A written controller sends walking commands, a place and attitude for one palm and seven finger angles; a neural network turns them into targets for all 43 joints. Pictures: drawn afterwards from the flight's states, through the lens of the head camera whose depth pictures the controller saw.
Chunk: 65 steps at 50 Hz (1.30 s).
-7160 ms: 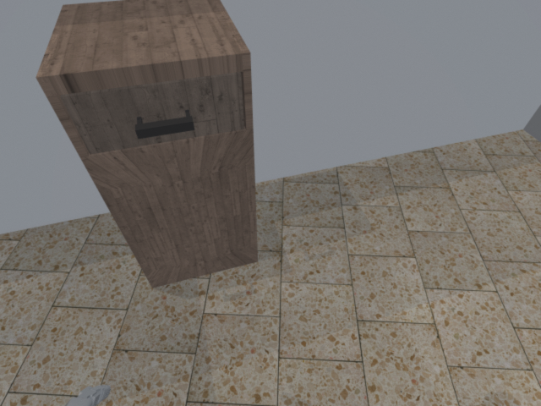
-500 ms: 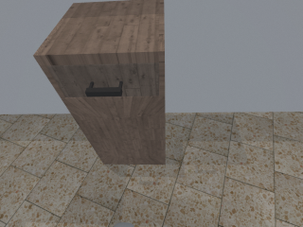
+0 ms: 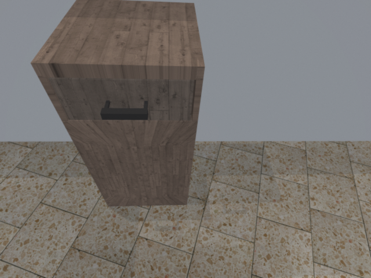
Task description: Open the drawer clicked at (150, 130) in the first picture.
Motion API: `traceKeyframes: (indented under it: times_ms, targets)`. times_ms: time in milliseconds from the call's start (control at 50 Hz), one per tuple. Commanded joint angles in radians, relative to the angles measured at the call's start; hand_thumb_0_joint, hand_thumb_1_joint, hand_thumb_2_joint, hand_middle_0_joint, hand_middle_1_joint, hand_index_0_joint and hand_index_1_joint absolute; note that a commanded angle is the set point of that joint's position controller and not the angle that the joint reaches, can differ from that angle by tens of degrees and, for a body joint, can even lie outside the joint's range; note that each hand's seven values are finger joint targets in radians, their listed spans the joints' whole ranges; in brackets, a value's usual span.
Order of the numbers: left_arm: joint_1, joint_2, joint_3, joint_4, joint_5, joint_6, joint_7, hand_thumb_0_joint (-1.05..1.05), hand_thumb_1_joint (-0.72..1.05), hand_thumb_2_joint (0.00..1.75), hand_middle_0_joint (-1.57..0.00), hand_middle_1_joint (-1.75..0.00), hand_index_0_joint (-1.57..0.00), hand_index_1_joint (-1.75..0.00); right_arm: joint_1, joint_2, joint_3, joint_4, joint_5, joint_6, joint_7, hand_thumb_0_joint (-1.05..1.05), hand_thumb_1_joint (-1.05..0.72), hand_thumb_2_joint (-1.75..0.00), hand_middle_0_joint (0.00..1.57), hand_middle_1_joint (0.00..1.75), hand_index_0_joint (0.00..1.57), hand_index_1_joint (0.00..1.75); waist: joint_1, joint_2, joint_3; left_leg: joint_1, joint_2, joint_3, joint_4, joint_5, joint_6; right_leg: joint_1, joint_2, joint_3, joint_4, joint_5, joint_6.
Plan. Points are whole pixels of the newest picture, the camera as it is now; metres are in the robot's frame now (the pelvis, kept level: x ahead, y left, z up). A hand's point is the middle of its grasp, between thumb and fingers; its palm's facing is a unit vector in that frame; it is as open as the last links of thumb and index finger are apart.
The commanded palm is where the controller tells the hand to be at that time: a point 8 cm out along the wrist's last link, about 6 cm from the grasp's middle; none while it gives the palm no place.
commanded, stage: come to a stop and stand still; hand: left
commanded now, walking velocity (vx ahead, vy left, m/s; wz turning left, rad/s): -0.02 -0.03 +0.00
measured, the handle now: (125, 108) +0.55 +0.21 +0.01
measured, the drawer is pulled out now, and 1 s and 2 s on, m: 0.00 0.00 0.00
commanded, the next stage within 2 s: look again from close up in 0.16 s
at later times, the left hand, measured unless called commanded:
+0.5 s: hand out of the picture +0.01 +0.12 -0.18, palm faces +0.09 -0.97 -0.21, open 7.3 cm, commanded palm none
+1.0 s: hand out of the picture -0.02 +0.20 -0.18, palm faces +0.02 -0.98 -0.20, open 7.4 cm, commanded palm none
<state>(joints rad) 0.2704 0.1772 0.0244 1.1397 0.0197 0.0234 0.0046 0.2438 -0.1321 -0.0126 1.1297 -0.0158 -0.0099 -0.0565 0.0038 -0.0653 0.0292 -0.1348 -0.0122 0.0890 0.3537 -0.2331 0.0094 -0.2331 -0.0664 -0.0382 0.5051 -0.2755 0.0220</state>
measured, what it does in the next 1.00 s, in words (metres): stands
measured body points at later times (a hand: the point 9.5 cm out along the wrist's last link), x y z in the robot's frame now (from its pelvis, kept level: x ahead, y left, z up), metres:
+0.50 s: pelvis +0.01 -0.05 +0.00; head +0.02 -0.06 +0.45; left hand +0.01 +0.17 -0.16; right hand +0.02 -0.27 -0.17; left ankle -0.03 +0.11 -0.74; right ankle -0.02 -0.12 -0.74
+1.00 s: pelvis -0.02 +0.02 -0.01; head -0.03 +0.02 +0.44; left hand -0.02 +0.26 -0.16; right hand -0.02 -0.20 -0.16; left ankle -0.02 +0.10 -0.74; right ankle -0.02 -0.11 -0.74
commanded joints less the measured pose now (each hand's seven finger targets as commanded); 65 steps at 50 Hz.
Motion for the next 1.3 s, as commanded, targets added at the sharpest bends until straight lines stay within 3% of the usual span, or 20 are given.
traceKeyframes:
  times_ms: [0,60,120,220,560,580,600,640,660,700,740,820,880,960,1040,1120,1160,1220,1240,1280]
  targets:
    - [0.057,0.036,0.015,-0.029,0.003,-0.003,0.005,0.00,0.90,0.90,-0.20,-0.30,-0.20,-0.30,0.049,-0.159,-0.037,-0.015,-0.004,-0.012,-0.015,0.00,-0.90,-0.90,0.20,0.30,0.20,0.30,0.000,0.201,-0.010,0.043,0.274,-0.204,-0.073,0.357,0.117,-0.074,-0.006,0.012,0.086,-0.060,-0.007]
    - [0.104,0.044,0.016,-0.010,0.001,-0.023,0.010,0.00,0.90,0.90,-0.20,-0.30,-0.20,-0.30,0.061,-0.128,-0.033,-0.004,-0.001,-0.013,-0.008,0.00,-0.90,-0.90,0.20,0.30,0.20,0.30,0.015,0.110,-0.029,-0.021,0.192,-0.120,0.046,0.359,0.051,0.070,-0.024,0.028,-0.100,0.238,-0.020]
    - [0.115,0.086,0.015,0.001,-0.006,-0.040,0.028,0.00,0.90,0.90,-0.20,-0.30,-0.20,-0.30,0.079,-0.062,-0.016,-0.002,0.007,0.000,0.001,0.00,-0.90,-0.90,0.20,0.30,0.20,0.30,0.002,-0.101,-0.066,-0.095,0.096,-0.032,0.097,0.079,-0.018,0.186,-0.120,0.111,-0.107,0.599,-0.065]
    - [0.080,0.084,0.009,-0.019,-0.016,-0.047,0.048,0.00,0.90,0.90,-0.20,-0.30,-0.20,-0.30,0.105,-0.058,-0.008,0.024,0.010,0.008,0.004,0.00,-0.90,-0.90,0.20,0.30,0.20,0.30,0.002,-0.012,-0.029,-0.068,0.104,-0.033,0.068,0.105,-0.030,0.180,-0.114,0.097,-0.099,0.725,-0.048]
    - [0.064,0.063,0.003,-0.023,-0.013,-0.044,0.041,0.00,0.90,0.90,-0.20,-0.30,-0.20,-0.30,0.093,-0.074,-0.002,0.016,0.006,0.012,0.008,0.00,-0.90,-0.90,0.20,0.30,0.20,0.30,-0.006,0.065,0.049,0.011,0.126,-0.065,0.015,0.127,-0.021,0.067,-0.054,0.079,-0.215,0.275,-0.043]
    - [0.190,0.110,0.016,0.007,0.003,-0.076,0.083,0.00,0.90,0.90,-0.20,-0.30,-0.20,-0.30,-0.032,-0.109,-0.016,-0.069,0.013,-0.009,0.019,0.00,-0.90,-0.90,0.20,0.30,0.20,0.30,0.054,-0.056,0.077,-0.182,0.087,0.017,0.328,-0.030,-0.046,0.123,-0.142,0.194,-0.152,1.034,0.073]
    - [0.198,0.141,0.022,-0.036,0.009,-0.090,0.080,0.00,0.90,0.90,-0.20,-0.30,-0.20,-0.30,0.038,-0.062,-0.013,-0.118,0.013,0.002,0.022,0.00,-0.90,-0.90,0.20,0.30,0.20,0.30,0.001,-0.035,-0.038,-0.231,0.066,-0.087,0.404,-0.162,-0.008,0.238,-0.210,0.200,-0.085,1.222,0.037]
    - [0.127,0.121,0.011,-0.055,0.007,-0.081,0.065,0.00,0.90,0.90,-0.20,-0.30,-0.20,-0.30,0.031,-0.058,-0.012,-0.122,0.018,0.010,0.029,0.00,-0.90,-0.90,0.20,0.30,0.20,0.30,-0.005,0.035,-0.070,-0.185,0.094,-0.076,0.372,-0.179,0.005,0.173,-0.191,0.142,-0.109,0.782,-0.124]
    - [0.082,0.114,0.010,-0.088,0.010,-0.075,0.057,0.00,0.90,0.90,-0.20,-0.30,-0.20,-0.30,0.059,-0.051,-0.009,-0.129,0.016,0.005,0.032,0.00,-0.90,-0.90,0.20,0.30,0.20,0.30,-0.022,0.039,-0.084,-0.145,0.071,-0.058,0.292,-0.160,-0.003,0.132,-0.161,0.110,-0.112,0.585,-0.154]
    - [0.056,0.096,0.002,-0.100,0.002,-0.064,0.051,0.00,0.90,0.90,-0.20,-0.30,-0.20,-0.30,0.108,-0.053,-0.004,-0.110,0.008,-0.009,0.033,0.00,-0.90,-0.90,0.20,0.30,0.20,0.30,-0.039,0.049,-0.065,-0.033,0.056,-0.058,0.111,-0.012,-0.008,0.036,-0.099,0.084,-0.073,0.288,-0.122]
    - [0.075,0.050,-0.004,-0.101,-0.009,-0.047,0.044,0.00,0.90,0.90,-0.20,-0.30,-0.20,-0.30,0.131,-0.109,-0.005,-0.113,-0.004,-0.023,0.031,0.00,-0.90,-0.90,0.20,0.30,0.20,0.30,-0.015,0.166,-0.026,-0.077,0.151,-0.164,0.059,0.113,0.035,-0.009,-0.014,0.041,-0.037,0.033,-0.071]
    - [0.080,0.036,-0.012,-0.090,0.001,-0.031,0.033,0.00,0.90,0.90,-0.20,-0.30,-0.20,-0.30,0.089,-0.132,0.000,-0.130,-0.005,-0.019,0.023,0.00,-0.90,-0.90,0.20,0.30,0.20,0.30,0.007,0.213,0.093,-0.202,0.173,-0.214,-0.044,0.019,0.068,0.007,0.016,0.000,-0.016,-0.035,-0.052]
    - [0.092,0.035,-0.016,-0.079,0.003,-0.026,0.024,0.00,0.90,0.90,-0.20,-0.30,-0.20,-0.30,0.102,-0.139,0.003,-0.128,-0.006,-0.017,0.023,0.00,-0.90,-0.90,0.20,0.30,0.20,0.30,0.009,0.126,0.132,-0.242,0.163,-0.241,-0.111,-0.223,0.074,-0.001,0.015,-0.007,-0.014,-0.056,-0.053]
    - [0.080,0.034,-0.011,-0.096,0.017,-0.016,0.011,0.00,0.90,0.90,-0.20,-0.30,-0.20,-0.30,0.137,-0.185,-0.016,-0.128,-0.016,-0.008,0.021,0.00,-0.90,-0.90,0.20,0.30,0.20,0.30,-0.010,0.166,0.137,-0.205,0.243,-0.420,-0.214,-0.482,0.150,-0.152,0.050,-0.043,0.192,-0.175,-0.054]
    - [0.040,0.036,-0.001,-0.131,0.017,-0.024,-0.002,0.00,0.90,0.90,-0.20,-0.30,-0.20,-0.30,0.158,-0.181,-0.022,-0.122,-0.019,-0.015,0.021,0.00,-0.90,-0.90,0.20,0.30,0.20,0.30,-0.021,0.135,0.083,-0.133,0.279,-0.462,-0.190,-0.348,0.217,-0.259,0.022,0.009,0.367,-0.188,-0.058]
    - [-0.010,0.019,-0.001,-0.154,0.011,-0.038,-0.006,0.00,0.90,0.90,-0.20,-0.30,-0.20,-0.30,0.196,-0.167,-0.025,-0.104,-0.023,-0.026,0.020,0.00,-0.90,-0.90,0.20,0.30,0.20,0.30,-0.040,0.148,0.056,-0.068,0.264,-0.413,-0.145,-0.122,0.226,-0.258,0.026,-0.004,0.292,-0.181,-0.049]
    - [-0.014,0.012,-0.001,-0.157,0.008,-0.042,-0.007,0.00,0.90,0.90,-0.20,-0.30,-0.20,-0.30,0.215,-0.171,-0.027,-0.097,-0.023,-0.026,0.018,0.00,-0.90,-0.90,0.20,0.30,0.20,0.30,-0.046,0.148,0.022,-0.059,0.249,-0.402,-0.110,-0.055,0.222,-0.206,0.043,-0.015,0.218,-0.192,-0.049]
    - [0.075,0.017,0.006,-0.124,0.008,-0.055,-0.006,0.00,0.90,0.90,-0.20,-0.30,-0.20,-0.30,0.182,-0.163,-0.030,-0.100,-0.014,-0.024,0.016,0.00,-0.90,-0.90,0.20,0.30,0.20,0.30,0.003,0.085,-0.035,-0.158,0.191,-0.334,0.017,-0.023,0.169,0.035,0.055,-0.021,-0.046,-0.054,-0.048]
    - [0.118,0.045,0.014,-0.108,0.010,-0.060,-0.001,0.00,0.90,0.90,-0.20,-0.30,-0.20,-0.30,0.176,-0.139,-0.025,-0.105,-0.009,-0.029,0.020,0.00,-0.90,-0.90,0.20,0.30,0.20,0.30,0.023,0.000,-0.060,-0.292,0.140,-0.267,0.104,-0.086,0.133,0.202,-0.009,0.067,-0.112,-0.066,-0.061]
    - [0.257,0.142,0.036,-0.071,0.009,-0.064,0.013,0.00,0.90,0.90,-0.20,-0.30,-0.20,-0.30,0.085,-0.089,-0.014,-0.158,-0.006,-0.034,0.035,0.00,-0.90,-0.90,0.20,0.30,0.20,0.30,0.087,-0.238,-0.025,-0.596,-0.023,-0.044,0.509,-0.364,0.062,0.338,-0.317,0.448,-0.278,-0.150,-0.203]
